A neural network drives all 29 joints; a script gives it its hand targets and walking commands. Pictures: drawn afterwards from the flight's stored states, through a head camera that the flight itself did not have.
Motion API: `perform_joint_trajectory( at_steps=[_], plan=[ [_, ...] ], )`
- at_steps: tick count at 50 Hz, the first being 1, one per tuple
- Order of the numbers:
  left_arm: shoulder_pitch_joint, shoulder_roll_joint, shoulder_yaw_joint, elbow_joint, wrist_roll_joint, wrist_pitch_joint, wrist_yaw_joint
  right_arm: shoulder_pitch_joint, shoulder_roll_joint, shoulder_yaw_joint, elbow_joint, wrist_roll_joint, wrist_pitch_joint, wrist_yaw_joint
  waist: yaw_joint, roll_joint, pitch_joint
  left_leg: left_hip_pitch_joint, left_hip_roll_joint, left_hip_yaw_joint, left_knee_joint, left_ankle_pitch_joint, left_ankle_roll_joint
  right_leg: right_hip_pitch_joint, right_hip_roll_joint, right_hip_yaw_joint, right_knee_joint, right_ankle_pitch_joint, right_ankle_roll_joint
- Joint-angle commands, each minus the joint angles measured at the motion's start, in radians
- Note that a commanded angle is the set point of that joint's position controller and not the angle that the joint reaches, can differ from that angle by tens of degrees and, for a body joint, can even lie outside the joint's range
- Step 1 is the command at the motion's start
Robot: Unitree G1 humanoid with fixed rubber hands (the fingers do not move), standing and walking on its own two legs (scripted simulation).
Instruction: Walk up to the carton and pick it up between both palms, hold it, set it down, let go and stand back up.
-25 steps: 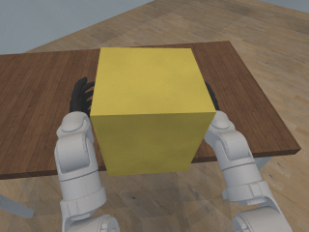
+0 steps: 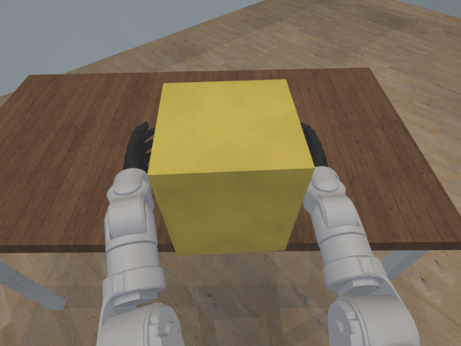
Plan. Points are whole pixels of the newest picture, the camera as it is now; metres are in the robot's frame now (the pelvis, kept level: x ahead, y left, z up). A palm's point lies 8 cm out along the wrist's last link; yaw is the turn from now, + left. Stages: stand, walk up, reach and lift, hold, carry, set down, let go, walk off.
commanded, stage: set down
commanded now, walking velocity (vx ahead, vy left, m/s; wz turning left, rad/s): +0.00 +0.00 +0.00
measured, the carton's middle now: (228, 172) +0.40 +0.00 +0.08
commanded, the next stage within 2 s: none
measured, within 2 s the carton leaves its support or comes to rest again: rests again in 0.92 s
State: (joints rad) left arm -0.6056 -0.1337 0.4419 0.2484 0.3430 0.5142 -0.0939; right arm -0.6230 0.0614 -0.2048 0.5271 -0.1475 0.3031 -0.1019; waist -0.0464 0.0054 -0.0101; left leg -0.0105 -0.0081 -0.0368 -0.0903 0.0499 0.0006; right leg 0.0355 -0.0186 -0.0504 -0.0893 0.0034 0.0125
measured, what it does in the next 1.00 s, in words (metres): stands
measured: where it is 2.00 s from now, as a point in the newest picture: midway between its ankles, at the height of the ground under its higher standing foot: outside the picture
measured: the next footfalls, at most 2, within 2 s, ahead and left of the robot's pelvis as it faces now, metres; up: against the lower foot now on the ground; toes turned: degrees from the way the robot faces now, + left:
none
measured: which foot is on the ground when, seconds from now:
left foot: down 0.00-1.00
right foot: down 0.00-1.00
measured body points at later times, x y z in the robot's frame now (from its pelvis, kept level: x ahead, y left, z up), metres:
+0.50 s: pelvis +0.00 -0.01 +0.00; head +0.02 -0.01 +0.45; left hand +0.40 +0.14 +0.08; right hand +0.40 -0.17 +0.07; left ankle +0.00 +0.12 -0.76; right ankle -0.03 -0.12 -0.76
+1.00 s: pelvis +0.00 +0.00 +0.00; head +0.04 +0.00 +0.45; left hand +0.40 +0.14 +0.06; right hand +0.40 -0.16 +0.05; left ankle +0.00 +0.12 -0.76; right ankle -0.03 -0.12 -0.76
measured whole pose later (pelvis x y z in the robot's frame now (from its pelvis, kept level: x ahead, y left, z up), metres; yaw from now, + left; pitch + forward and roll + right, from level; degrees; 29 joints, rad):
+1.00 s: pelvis +0.00 +0.00 +0.00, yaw +0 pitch +11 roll +0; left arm -0.60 -0.14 0.45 0.64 0.31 0.11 -0.03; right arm -0.56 0.06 -0.34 0.70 -0.24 0.07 -0.07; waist 0.00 0.00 -0.14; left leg -0.17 -0.01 -0.03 -0.09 0.07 0.00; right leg -0.13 -0.02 -0.04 -0.09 0.02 0.01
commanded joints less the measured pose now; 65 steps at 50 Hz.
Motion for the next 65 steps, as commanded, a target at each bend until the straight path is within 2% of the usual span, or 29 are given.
perform_joint_trajectory(
  at_steps=[1, 4, 6, 8, 10, 15, 18, 20, 22, 25, 27, 30, 33, 34, 37, 39, 42, 44, 45, 48, 49, 52, 54, 55, 60, 62, 65],
  plan=[
    [-0.532, -0.364, -0.391, -0.052, -0.122, -0.166, -0.074, -0.638, 0.355, 0.254, -0.198, 0.025, -0.157, 0.124, -0.02, 0.007, -0.599, 0.165, -0.041, 0.041, 0.042, 0.411, -0.012, 0.208, 0.085, -0.017, 0.088, 0.437, 0.035],
    [-0.558, -0.414, -0.437, -0.031, -0.131, -0.222, -0.038, -0.675, 0.387, 0.288, -0.197, 0.028, -0.208, 0.138, -0.009, 0.008, -0.683, 0.235, -0.034, 0.029, 0.093, 0.521, -0.025, 0.142, 0.096, -0.022, 0.092, 0.468, 0.021],
    [-0.549, -0.426, -0.45, 0.002, -0.132, -0.245, -0.018, -0.663, 0.39, 0.293, -0.156, 0.033, -0.226, 0.14, -0.003, 0.016, -0.695, 0.278, -0.036, 0.028, 0.124, 0.555, -0.035, 0.107, 0.102, -0.026, 0.084, 0.466, 0.013],
    [-0.497, -0.427, -0.446, 0.056, -0.122, -0.258, -0.006, -0.618, 0.403, 0.318, -0.112, 0.051, -0.234, 0.138, 0.021, 0.009, -0.67, 0.279, -0.034, 0.031, 0.144, 0.568, -0.033, 0.102, 0.106, -0.015, 0.081, 0.471, 0.007],
    [-0.5, -0.404, -0.425, 0.085, -0.108, -0.267, 0.003, -0.613, 0.411, 0.321, -0.071, 0.055, -0.24, 0.136, 0.036, 0.006, -0.646, 0.253, -0.039, 0.036, 0.144, 0.535, -0.029, 0.111, 0.104, -0.008, 0.087, 0.479, 0.009],
    [-0.511, -0.412, -0.423, 0.125, -0.117, -0.282, 0.004, -0.587, 0.414, 0.308, -0.012, 0.067, -0.24, 0.129, 0.039, 0.01, -0.562, 0.183, -0.038, 0.039, 0.142, 0.481, -0.027, 0.124, 0.097, 0.014, 0.085, 0.429, 0.003],
    [-0.535, -0.381, -0.392, 0.153, -0.111, -0.295, -0.001, -0.597, 0.415, 0.286, 0.012, 0.06, -0.24, 0.12, 0.048, 0.01, -0.547, 0.137, -0.043, 0.044, 0.128, 0.426, -0.014, 0.161, 0.088, 0.023, 0.096, 0.432, 0.008],
    [-0.54, -0.368, -0.372, 0.184, -0.107, -0.307, -0.005, -0.592, 0.42, 0.281, 0.031, 0.049, -0.237, 0.114, 0.055, -0.014, -0.532, 0.096, -0.045, 0.048, 0.109, 0.383, 0.003, 0.19, 0.08, 0.028, 0.105, 0.439, 0.016],
    [-0.551, -0.369, -0.36, 0.205, -0.11, -0.327, -0.015, -0.597, 0.422, 0.271, 0.024, 0.035, -0.24, 0.108, 0.05, -0.037, -0.525, 0.04, -0.048, 0.047, 0.08, 0.318, 0.016, 0.222, 0.07, 0.034, 0.114, 0.429, 0.025],
    [-0.608, -0.388, -0.369, 0.208, -0.119, -0.371, -0.02, -0.651, 0.459, 0.28, -0.001, 0.026, -0.263, 0.106, 0.053, -0.039, -0.615, -0.01, -0.051, 0.045, 0.059, 0.298, 0.03, 0.281, 0.06, 0.039, 0.145, 0.488, 0.029],
    [-0.63, -0.39, -0.372, 0.23, -0.126, -0.401, -0.02, -0.654, 0.475, 0.274, -0.008, 0.013, -0.274, 0.105, 0.049, -0.046, -0.651, -0.042, -0.049, 0.039, 0.043, 0.239, 0.041, 0.279, 0.053, 0.04, 0.15, 0.457, 0.031],
    [-0.664, -0.393, -0.377, 0.265, -0.129, -0.433, -0.026, -0.649, 0.474, 0.241, 0.017, -0.024, -0.278, 0.108, 0.026, -0.061, -0.638, -0.081, -0.044, 0.042, 0.035, 0.177, 0.044, 0.255, 0.051, 0.028, 0.15, 0.392, 0.031],
    [-0.666, -0.403, -0.378, 0.316, -0.115, -0.439, -0.031, -0.618, 0.488, 0.207, 0.063, -0.043, -0.271, 0.109, 0.025, -0.029, -0.587, -0.103, -0.042, 0.041, 0.046, 0.119, 0.038, 0.202, 0.052, 0.024, 0.138, 0.295, 0.017],
    [-0.648, -0.401, -0.366, 0.322, -0.104, -0.436, -0.032, -0.598, 0.477, 0.188, 0.074, -0.051, -0.268, 0.11, 0.021, -0.015, -0.568, -0.088, -0.041, 0.043, 0.05, 0.137, 0.039, 0.18, 0.05, 0.024, 0.131, 0.294, 0.019],
    [-0.611, -0.376, -0.322, 0.351, -0.077, -0.423, -0.039, -0.577, 0.46, 0.168, 0.092, -0.055, -0.257, 0.118, 0.044, -0.008, -0.509, -0.067, -0.038, 0.043, 0.059, 0.125, 0.036, 0.137, 0.058, 0.02, 0.113, 0.222, 0.014],
    [-0.594, -0.378, -0.311, 0.365, -0.063, -0.417, -0.042, -0.563, 0.437, 0.139, 0.111, -0.068, -0.251, 0.124, 0.039, 0.01, -0.463, -0.055, -0.034, 0.041, 0.061, 0.13, 0.027, 0.106, 0.061, 0.018, 0.095, 0.186, 0.009],
    [-0.545, -0.386, -0.293, 0.361, -0.055, -0.418, -0.043, -0.559, 0.43, 0.146, 0.074, -0.069, -0.264, 0.139, 0.061, -0.006, -0.521, -0.031, -0.03, 0.037, 0.068, 0.19, 0.023, 0.097, 0.065, 0.015, 0.088, 0.203, 0.007],
    [-0.529, -0.411, -0.298, 0.35, -0.049, -0.427, -0.041, -0.572, 0.434, 0.149, 0.039, -0.075, -0.28, 0.148, 0.058, 0.0, -0.566, -0.001, -0.029, 0.036, 0.074, 0.252, 0.019, 0.105, 0.063, 0.015, 0.088, 0.255, 0.0],
    [-0.521, -0.421, -0.299, 0.345, -0.046, -0.437, -0.041, -0.576, 0.439, 0.153, 0.029, -0.084, -0.291, 0.151, 0.06, -0.015, -0.61, 0.018, -0.024, 0.035, 0.074, 0.296, 0.018, 0.131, 0.068, 0.014, 0.086, 0.302, 0.001],
    [-0.518, -0.469, -0.346, 0.299, -0.059, -0.479, -0.029, -0.595, 0.465, 0.186, -0.018, -0.082, -0.343, 0.158, 0.052, -0.014, -0.759, 0.089, -0.032, 0.031, 0.102, 0.472, 0.001, 0.157, 0.071, 0.007, 0.103, 0.473, -0.002],
    [-0.517, -0.462, -0.342, 0.298, -0.053, -0.49, -0.027, -0.575, 0.462, 0.179, 0.002, -0.098, -0.353, 0.156, 0.048, -0.013, -0.759, 0.088, -0.035, 0.035, 0.104, 0.487, -0.001, 0.171, 0.076, 0.006, 0.099, 0.494, -0.003],
    [-0.525, -0.441, -0.361, 0.302, -0.052, -0.517, -0.025, -0.503, 0.451, 0.162, 0.077, -0.114, -0.371, 0.15, 0.031, -0.013, -0.692, 0.085, -0.044, 0.04, 0.112, 0.464, -0.013, 0.125, 0.082, 0.006, 0.096, 0.473, -0.004],
    [-0.502, -0.431, -0.352, 0.333, -0.049, -0.517, -0.027, -0.475, 0.434, 0.145, 0.114, -0.112, -0.375, 0.144, 0.025, 0.008, -0.605, 0.069, -0.048, 0.04, 0.121, 0.434, -0.021, 0.098, 0.087, 0.008, 0.086, 0.426, -0.005],
    [-0.492, -0.424, -0.357, 0.345, -0.049, -0.515, -0.028, -0.465, 0.421, 0.139, 0.117, -0.109, -0.374, 0.142, 0.024, 0.02, -0.583, 0.069, -0.045, 0.042, 0.126, 0.42, -0.026, 0.086, 0.087, 0.007, 0.082, 0.393, -0.009],
    [-0.447, -0.406, -0.324, 0.365, -0.04, -0.504, -0.03, -0.457, 0.397, 0.133, 0.108, -0.095, -0.371, 0.134, 0.037, 0.007, -0.511, 0.047, -0.041, 0.035, 0.127, 0.366, -0.021, 0.072, 0.086, 0.016, 0.077, 0.338, -0.005],
    [-0.422, -0.408, -0.319, 0.365, -0.044, -0.506, -0.033, -0.442, 0.394, 0.14, 0.102, -0.1, -0.367, 0.136, 0.041, -0.014, -0.52, 0.043, -0.043, 0.035, 0.122, 0.359, -0.021, 0.074, 0.089, 0.013, 0.078, 0.334, 0.0],
    [-0.415, -0.405, -0.317, 0.35, -0.037, -0.517, -0.037, -0.422, 0.403, 0.131, 0.094, -0.115, -0.371, 0.136, 0.038, -0.013, -0.56, 0.03, -0.043, 0.037, 0.11, 0.362, -0.015, 0.089, 0.082, 0.016, 0.078, 0.349, 0.005]
  ],
)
